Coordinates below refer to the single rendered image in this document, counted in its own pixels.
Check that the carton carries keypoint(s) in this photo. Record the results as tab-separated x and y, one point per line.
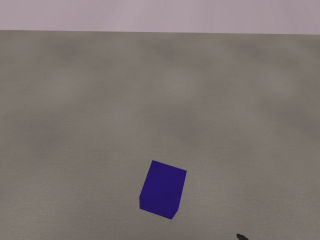
162	189

